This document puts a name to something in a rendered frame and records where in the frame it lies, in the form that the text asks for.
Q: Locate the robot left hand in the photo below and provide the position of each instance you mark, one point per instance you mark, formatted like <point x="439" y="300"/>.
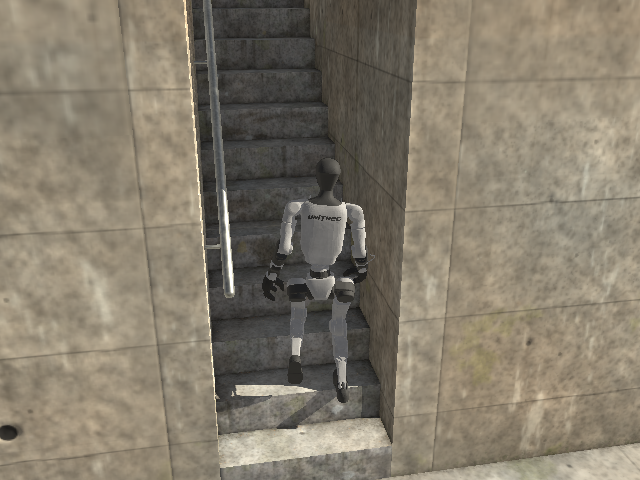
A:
<point x="267" y="285"/>

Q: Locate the robot right hand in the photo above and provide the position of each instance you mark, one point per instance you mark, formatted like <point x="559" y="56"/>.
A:
<point x="354" y="270"/>

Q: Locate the robot left forearm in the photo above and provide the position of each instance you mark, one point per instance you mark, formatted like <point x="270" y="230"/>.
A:
<point x="276" y="264"/>

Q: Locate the robot left upper arm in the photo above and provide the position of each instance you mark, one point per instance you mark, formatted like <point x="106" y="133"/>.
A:
<point x="292" y="209"/>

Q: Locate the robot right upper arm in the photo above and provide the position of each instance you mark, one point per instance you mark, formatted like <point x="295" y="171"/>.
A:
<point x="355" y="214"/>

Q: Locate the robot left foot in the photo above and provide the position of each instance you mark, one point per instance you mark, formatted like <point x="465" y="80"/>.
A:
<point x="295" y="374"/>

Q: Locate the robot right forearm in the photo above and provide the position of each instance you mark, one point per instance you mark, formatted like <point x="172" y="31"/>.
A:
<point x="362" y="263"/>

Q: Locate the robot left thigh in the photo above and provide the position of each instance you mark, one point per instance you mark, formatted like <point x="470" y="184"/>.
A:
<point x="297" y="292"/>

